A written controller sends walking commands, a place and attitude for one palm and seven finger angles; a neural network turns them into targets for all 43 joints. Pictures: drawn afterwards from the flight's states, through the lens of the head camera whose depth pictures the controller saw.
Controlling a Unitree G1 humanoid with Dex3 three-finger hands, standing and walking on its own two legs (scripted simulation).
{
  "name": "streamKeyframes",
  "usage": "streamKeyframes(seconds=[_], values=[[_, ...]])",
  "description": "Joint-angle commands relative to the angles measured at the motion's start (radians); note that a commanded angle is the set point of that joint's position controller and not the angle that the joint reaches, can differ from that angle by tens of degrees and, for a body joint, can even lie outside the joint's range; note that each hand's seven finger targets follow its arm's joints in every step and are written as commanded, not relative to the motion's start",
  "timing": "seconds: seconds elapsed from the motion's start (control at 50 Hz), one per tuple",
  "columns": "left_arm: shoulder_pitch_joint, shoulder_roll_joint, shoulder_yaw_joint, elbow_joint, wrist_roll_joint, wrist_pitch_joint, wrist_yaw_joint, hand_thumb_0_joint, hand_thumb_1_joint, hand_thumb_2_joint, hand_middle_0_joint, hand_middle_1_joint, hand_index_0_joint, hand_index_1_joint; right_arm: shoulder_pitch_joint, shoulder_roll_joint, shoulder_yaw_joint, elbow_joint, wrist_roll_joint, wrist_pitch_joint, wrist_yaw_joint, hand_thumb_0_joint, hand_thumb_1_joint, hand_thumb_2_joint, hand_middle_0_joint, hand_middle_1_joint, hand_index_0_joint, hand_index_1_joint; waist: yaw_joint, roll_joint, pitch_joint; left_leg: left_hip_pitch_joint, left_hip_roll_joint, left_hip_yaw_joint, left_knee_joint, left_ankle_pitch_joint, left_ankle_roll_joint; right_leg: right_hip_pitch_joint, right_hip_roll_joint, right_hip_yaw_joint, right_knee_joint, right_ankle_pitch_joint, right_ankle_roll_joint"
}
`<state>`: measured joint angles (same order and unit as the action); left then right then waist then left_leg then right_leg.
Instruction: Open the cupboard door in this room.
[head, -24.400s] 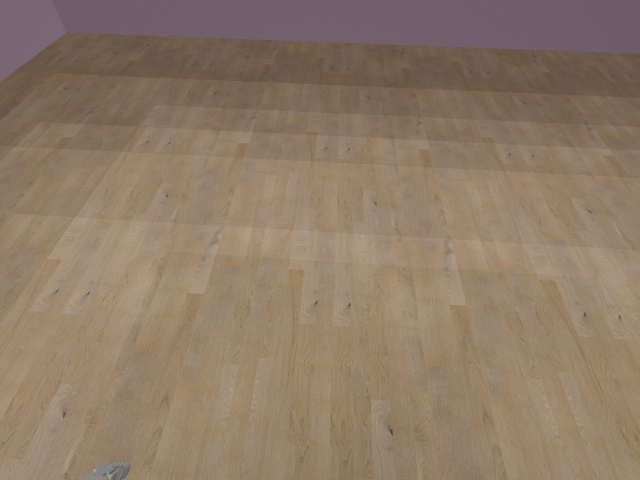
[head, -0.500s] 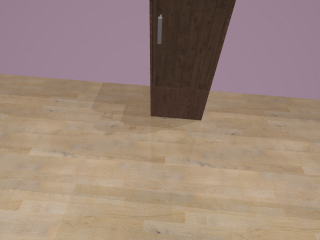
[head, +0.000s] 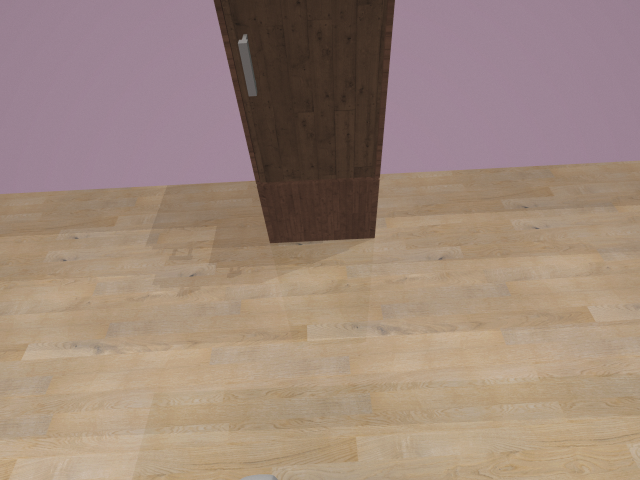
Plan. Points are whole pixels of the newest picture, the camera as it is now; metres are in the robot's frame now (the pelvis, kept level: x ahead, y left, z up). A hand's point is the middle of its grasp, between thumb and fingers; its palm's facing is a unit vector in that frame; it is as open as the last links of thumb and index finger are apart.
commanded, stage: walk to a spot facing it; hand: left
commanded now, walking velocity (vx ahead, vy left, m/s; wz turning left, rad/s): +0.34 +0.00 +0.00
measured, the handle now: (249, 65) +1.05 +0.29 +0.02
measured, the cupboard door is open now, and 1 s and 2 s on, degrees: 0 0 0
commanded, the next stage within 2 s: turn to face it in 0.22 s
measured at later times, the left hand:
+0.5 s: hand out of the picture +0.12 +0.19 -0.18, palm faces +0.08 -0.98 -0.15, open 7.3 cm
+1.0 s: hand (257, 290) +0.46 +0.18 -0.16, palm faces +0.01 -0.99 -0.17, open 7.3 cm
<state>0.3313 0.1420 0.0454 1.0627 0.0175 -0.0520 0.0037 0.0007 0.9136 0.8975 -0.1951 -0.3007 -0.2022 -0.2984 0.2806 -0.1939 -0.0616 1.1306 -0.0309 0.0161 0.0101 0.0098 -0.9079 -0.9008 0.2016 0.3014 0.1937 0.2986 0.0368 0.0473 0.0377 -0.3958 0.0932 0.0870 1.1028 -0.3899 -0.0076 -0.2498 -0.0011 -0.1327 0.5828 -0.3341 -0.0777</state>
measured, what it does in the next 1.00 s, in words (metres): walks ahead: left foot, then right foot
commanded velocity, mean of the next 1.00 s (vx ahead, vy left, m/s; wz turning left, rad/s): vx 0.26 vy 0.00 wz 0.11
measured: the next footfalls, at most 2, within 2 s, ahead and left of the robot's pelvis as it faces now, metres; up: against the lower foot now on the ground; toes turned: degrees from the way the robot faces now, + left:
left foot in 0.40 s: +0.32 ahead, +0.11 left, +0.00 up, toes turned +8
right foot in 0.96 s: +0.44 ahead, -0.11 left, +0.00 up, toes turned -4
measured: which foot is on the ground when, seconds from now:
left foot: up 0.00-0.38, down 0.40-0.98, up 1.00-1.00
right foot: down 0.00-0.42, up 0.44-0.94, down 0.96-1.00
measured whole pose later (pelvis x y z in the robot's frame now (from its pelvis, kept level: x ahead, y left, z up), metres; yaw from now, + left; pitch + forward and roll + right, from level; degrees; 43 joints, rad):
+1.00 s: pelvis +0.36 +0.01 +0.00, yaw +4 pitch +0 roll +0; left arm 0.11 0.15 0.02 1.01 0.03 -0.04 -0.02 0.00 0.91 0.90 -0.20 -0.30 -0.20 -0.30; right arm 0.43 -0.12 -0.04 1.16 -0.02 -0.04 -0.01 0.00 -0.91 -0.90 0.20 0.30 0.20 0.30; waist -0.06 0.02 0.04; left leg -0.16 0.00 0.07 0.59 -0.40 0.03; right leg -0.30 -0.07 -0.12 0.52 -0.19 0.00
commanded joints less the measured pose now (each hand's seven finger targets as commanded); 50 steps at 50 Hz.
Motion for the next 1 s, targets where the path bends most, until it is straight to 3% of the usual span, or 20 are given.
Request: streamKeyframes(seconds=[0.0,0.12,0.26,0.32,0.34,0.36,0.38,0.4,0.42,0.44,0.48,0.56,0.6,0.8,0.86,0.9,0.92,0.94,0.96,0.98], values=[[0.132,0.108,0.011,0.017,0.000,-0.025,0.012,0.000,0.900,0.900,-0.200,-0.300,-0.200,-0.300,-0.063,-0.024,-0.009,-0.098,-0.002,-0.049,0.007,0.000,-0.900,-0.900,0.200,0.300,0.200,0.300,-0.010,-0.101,0.070,-0.263,0.047,-0.047,0.038,0.175,-0.022,0.133,-0.266,0.346,-0.413,0.079,-0.053],[0.201,0.091,-0.005,0.059,-0.001,-0.048,0.020,0.000,0.900,0.900,-0.200,-0.300,-0.200,-0.300,-0.143,-0.011,0.000,-0.129,0.009,-0.035,0.011,0.000,-0.900,-0.900,0.200,0.300,0.200,0.300,-0.008,-0.131,0.082,-0.322,0.025,-0.027,-0.051,0.247,-0.041,0.222,-0.230,0.181,-0.372,0.569,-0.020],[0.226,0.092,-0.009,0.090,0.000,-0.037,0.034,0.000,0.900,0.900,-0.200,-0.300,-0.200,-0.300,-0.300,0.009,0.021,-0.189,0.017,-0.051,0.018,0.000,-0.900,-0.900,0.200,0.300,0.200,0.300,0.023,-0.166,0.116,-0.247,-0.025,0.046,-0.346,0.259,-0.003,0.309,-0.231,0.119,-0.353,0.777,-0.041],[0.207,0.122,-0.004,0.094,0.000,-0.033,0.041,0.000,0.900,0.900,-0.200,-0.300,-0.200,-0.300,-0.230,0.001,0.023,-0.167,0.013,-0.063,0.003,0.000,-0.900,-0.900,0.200,0.300,0.200,0.300,-0.016,-0.182,0.056,-0.066,-0.095,0.093,-0.463,0.233,0.033,0.341,-0.231,0.076,-0.204,1.058,-0.022],[0.195,0.129,-0.005,0.091,-0.003,-0.032,0.043,0.000,0.900,0.900,-0.200,-0.300,-0.200,-0.300,-0.131,-0.015,0.020,-0.136,0.010,-0.067,-0.005,0.000,-0.900,-0.900,0.200,0.300,0.200,0.300,-0.061,-0.170,-0.007,0.061,-0.125,0.095,-0.533,0.282,0.048,0.333,-0.209,0.052,-0.080,1.115,0.005],[0.181,0.138,-0.007,0.087,-0.009,-0.031,0.044,0.000,0.900,0.900,-0.200,-0.300,-0.200,-0.300,0.010,-0.047,0.010,-0.091,0.005,-0.069,-0.012,0.000,-0.900,-0.900,0.200,0.300,0.200,0.300,-0.117,-0.161,-0.102,0.265,-0.096,0.067,-0.603,0.447,0.070,0.259,-0.191,0.038,0.101,1.052,0.037],[0.194,0.124,-0.009,0.074,-0.019,-0.032,0.040,0.000,0.900,0.900,-0.200,-0.300,-0.200,-0.300,0.150,-0.132,-0.008,-0.064,-0.003,-0.072,-0.020,0.000,-0.900,-0.900,0.200,0.300,0.200,0.300,-0.152,-0.053,-0.226,0.544,0.084,-0.127,-0.547,0.806,0.148,0.044,-0.116,0.001,0.333,0.663,0.076],[0.229,0.054,-0.019,0.059,-0.031,-0.038,0.035,0.000,0.900,0.900,-0.200,-0.300,-0.200,-0.300,0.237,-0.193,-0.029,-0.031,0.003,-0.069,-0.023,0.000,-0.900,-0.900,0.200,0.300,0.200,0.300,-0.145,0.119,-0.292,0.704,0.332,-0.369,-0.560,1.218,0.289,-0.179,-0.004,0.009,0.657,-0.216,0.082],[0.193,0.061,-0.020,0.033,-0.023,-0.028,0.040,0.000,0.900,0.900,-0.200,-0.300,-0.200,-0.300,0.218,-0.202,-0.019,-0.031,0.027,-0.066,-0.034,0.000,-0.900,-0.900,0.200,0.300,0.200,0.300,-0.124,0.118,-0.331,0.670,0.372,-0.453,-0.626,1.144,0.329,-0.239,-0.015,0.122,0.769,-0.287,0.076],[0.109,0.066,-0.014,0.018,-0.018,-0.028,0.040,0.000,0.900,0.900,-0.200,-0.300,-0.200,-0.300,0.170,-0.172,-0.021,-0.043,0.024,-0.073,-0.038,0.000,-0.900,-0.900,0.200,0.300,0.200,0.300,-0.128,0.096,-0.248,0.549,0.357,-0.433,-0.684,0.911,0.323,-0.298,-0.055,0.151,0.804,-0.228,0.078],[0.029,0.064,-0.005,-0.002,-0.002,-0.015,0.016,0.000,0.900,0.900,-0.200,-0.300,-0.200,-0.300,0.071,-0.076,-0.002,-0.062,0.015,-0.083,-0.034,0.000,-0.900,-0.900,0.200,0.300,0.200,0.300,-0.072,-0.010,-0.064,0.294,0.261,-0.345,-0.788,0.551,0.260,-0.297,-0.115,0.134,0.738,-0.134,0.088],[0.079,0.015,-0.001,-0.005,0.017,0.031,0.001,0.000,0.900,0.900,-0.200,-0.300,-0.200,-0.300,0.004,-0.046,-0.001,-0.096,0.012,-0.093,-0.027,0.000,-0.900,-0.900,0.200,0.300,0.200,0.300,-0.007,0.022,-0.023,0.065,0.139,-0.204,-0.893,0.276,0.189,-0.190,-0.131,0.093,0.556,0.000,0.110],[0.049,0.033,0.004,-0.019,0.018,0.038,-0.005,0.000,0.900,0.900,-0.200,-0.300,-0.200,-0.300,0.012,-0.060,-0.002,-0.096,0.014,-0.095,-0.027,0.000,-0.900,-0.900,0.200,0.300,0.200,0.300,-0.003,0.055,-0.018,0.091,0.127,-0.209,-0.918,0.246,0.186,-0.231,-0.140,0.096,0.512,0.060,0.122],[-0.266,0.068,-0.002,-0.121,0.012,0.027,-0.018,0.000,0.900,0.900,-0.200,-0.300,-0.200,-0.300,0.174,-0.086,-0.017,-0.042,0.005,-0.087,-0.032,0.000,-0.900,-0.900,0.200,0.300,0.200,0.300,-0.091,0.034,0.042,0.290,0.172,-0.272,-0.903,0.242,0.208,-0.279,-0.124,0.072,0.145,0.037,0.122],[-0.254,0.066,-0.003,-0.118,0.007,0.020,-0.018,0.000,0.900,0.900,-0.200,-0.300,-0.200,-0.300,0.177,-0.086,-0.016,-0.031,0.004,-0.083,-0.034,0.000,-0.900,-0.900,0.200,0.300,0.200,0.300,-0.079,0.052,0.024,0.297,0.161,-0.251,-0.848,0.310,0.190,-0.185,-0.093,0.042,0.033,0.018,0.110],[-0.166,0.073,0.001,-0.083,0.006,0.009,-0.017,0.000,0.900,0.900,-0.200,-0.300,-0.200,-0.300,0.162,-0.073,-0.011,-0.024,0.008,-0.080,-0.036,0.000,-0.900,-0.900,0.200,0.300,0.200,0.300,-0.039,0.020,-0.009,0.247,0.112,-0.194,-0.741,0.317,0.138,0.002,-0.060,0.004,-0.136,0.116,0.098],[-0.085,0.104,0.009,-0.054,0.007,0.002,-0.012,0.000,0.900,0.900,-0.200,-0.300,-0.200,-0.300,0.161,-0.051,-0.005,-0.025,0.014,-0.083,-0.034,0.000,-0.900,-0.900,0.200,0.300,0.200,0.300,-0.003,-0.043,-0.044,0.143,0.067,-0.151,-0.627,0.309,0.102,0.192,-0.093,0.047,-0.190,0.165,0.075],[0.037,0.175,0.023,-0.015,0.010,-0.008,-0.002,0.000,0.900,0.900,-0.200,-0.300,-0.200,-0.300,0.156,-0.012,0.006,-0.039,0.023,-0.091,-0.027,0.000,-0.900,-0.900,0.200,0.300,0.200,0.300,0.039,-0.193,-0.108,-0.059,-0.015,-0.049,-0.441,0.183,0.057,0.421,-0.273,0.239,-0.211,0.168,0.008],[0.147,0.251,0.040,0.008,0.004,-0.009,0.005,0.000,0.900,0.900,-0.200,-0.300,-0.200,-0.300,0.116,-0.001,0.013,-0.076,0.020,-0.089,-0.022,0.000,-0.900,-0.900,0.200,0.300,0.200,0.300,0.068,-0.325,-0.112,-0.230,-0.096,0.022,-0.226,-0.138,0.026,0.504,-0.446,0.453,-0.283,0.266,-0.088],[0.162,0.241,0.040,0.013,-0.005,-0.011,0.011,0.000,0.900,0.900,-0.200,-0.300,-0.200,-0.300,0.078,-0.050,0.004,-0.088,0.018,-0.074,-0.022,0.000,-0.900,-0.900,0.200,0.300,0.200,0.300,0.076,-0.286,-0.106,-0.230,-0.061,-0.042,-0.072,-0.196,0.030,0.415,-0.473,0.484,-0.320,0.230,-0.127]])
